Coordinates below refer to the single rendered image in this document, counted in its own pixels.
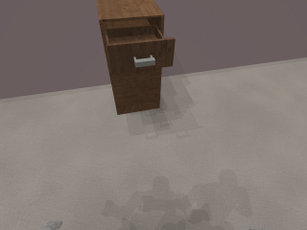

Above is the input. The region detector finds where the left robot hand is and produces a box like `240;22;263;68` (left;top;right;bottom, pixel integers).
38;220;62;230

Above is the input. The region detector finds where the handle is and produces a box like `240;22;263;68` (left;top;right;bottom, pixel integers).
133;55;155;68

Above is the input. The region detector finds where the drawer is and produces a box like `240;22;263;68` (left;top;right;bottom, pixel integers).
105;25;176;74

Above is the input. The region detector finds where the cabinet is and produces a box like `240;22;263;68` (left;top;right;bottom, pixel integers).
96;0;165;115

